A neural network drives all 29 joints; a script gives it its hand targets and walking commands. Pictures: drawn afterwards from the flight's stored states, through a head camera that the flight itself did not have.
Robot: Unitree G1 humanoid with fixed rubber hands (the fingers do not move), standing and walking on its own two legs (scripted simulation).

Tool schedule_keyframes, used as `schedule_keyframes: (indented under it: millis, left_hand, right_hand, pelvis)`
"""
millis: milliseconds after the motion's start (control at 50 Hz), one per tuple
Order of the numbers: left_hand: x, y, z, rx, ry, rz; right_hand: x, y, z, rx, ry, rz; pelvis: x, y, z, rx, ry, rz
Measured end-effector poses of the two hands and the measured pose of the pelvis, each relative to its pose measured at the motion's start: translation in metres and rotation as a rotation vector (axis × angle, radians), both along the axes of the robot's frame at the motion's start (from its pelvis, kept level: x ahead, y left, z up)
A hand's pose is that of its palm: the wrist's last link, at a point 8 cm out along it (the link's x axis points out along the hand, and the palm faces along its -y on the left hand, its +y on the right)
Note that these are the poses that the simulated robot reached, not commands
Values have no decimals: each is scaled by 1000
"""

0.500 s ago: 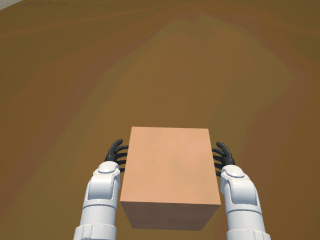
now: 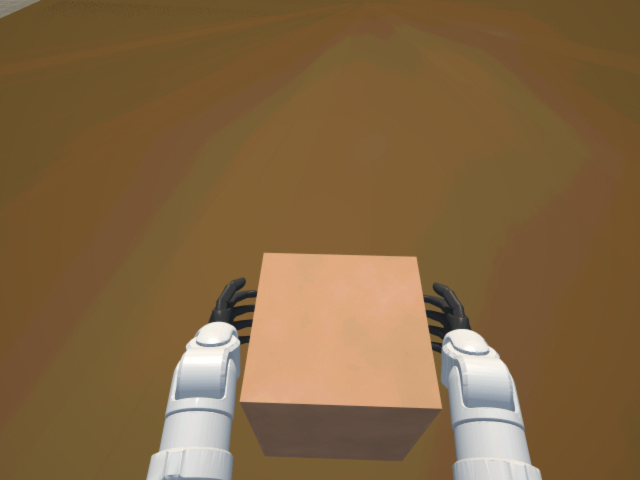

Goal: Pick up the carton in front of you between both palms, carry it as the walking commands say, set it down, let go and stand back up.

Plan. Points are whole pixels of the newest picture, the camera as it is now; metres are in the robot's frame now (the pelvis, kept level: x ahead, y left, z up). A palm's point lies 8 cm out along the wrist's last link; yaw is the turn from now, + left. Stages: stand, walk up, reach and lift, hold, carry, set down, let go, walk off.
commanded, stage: carry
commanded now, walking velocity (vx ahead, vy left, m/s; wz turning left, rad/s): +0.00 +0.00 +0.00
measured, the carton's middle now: (336, 362) +0.29 +0.00 -0.04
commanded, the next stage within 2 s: hold in 0.06 s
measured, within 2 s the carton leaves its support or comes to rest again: neither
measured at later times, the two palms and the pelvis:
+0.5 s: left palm (246, 317) +0.31 +0.12 +0.04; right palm (478, 358) +0.26 -0.17 +0.04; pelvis -0.01 +0.03 +0.01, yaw -10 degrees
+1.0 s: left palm (262, 358) +0.36 +0.13 -0.15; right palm (433, 381) +0.32 -0.17 -0.15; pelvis -0.03 +0.04 -0.07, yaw -11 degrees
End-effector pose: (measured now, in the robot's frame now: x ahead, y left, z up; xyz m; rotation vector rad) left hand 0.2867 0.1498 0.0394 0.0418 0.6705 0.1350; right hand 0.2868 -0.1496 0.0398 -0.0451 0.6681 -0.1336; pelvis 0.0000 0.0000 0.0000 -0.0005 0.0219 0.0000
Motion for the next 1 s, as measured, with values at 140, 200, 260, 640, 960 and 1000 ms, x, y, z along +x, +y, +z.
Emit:
schedule_keyframes:
  millis: [140,200,260,640,960,1000]
  left_hand:
    - [-3,-5,1,4,-1,-11]
    - [-1,-13,1,4,4,-49]
    - [3,-23,2,7,5,-99]
    - [44,-25,-21,-49,46,-128]
    - [65,-22,-179,-26,29,-109]
    - [69,-22,-194,-34,13,-97]
  right_hand:
    - [-6,-5,0,-9,1,-3]
    - [-15,-13,1,-14,7,-36]
    - [-25,-21,2,-14,8,-85]
    - [-5,-20,-20,12,44,-175]
    - [29,-20,-176,4,33,-131]
    - [35,-19,-190,15,15,-134]
  pelvis:
    - [-3,-2,5,8,-75,-44]
    - [-4,1,8,2,-107,-71]
    - [-4,4,9,-4,-128,-98]
    - [-11,37,-3,-7,-103,-189]
    - [-33,39,-59,31,385,-191]
    - [-35,37,-71,35,445,-191]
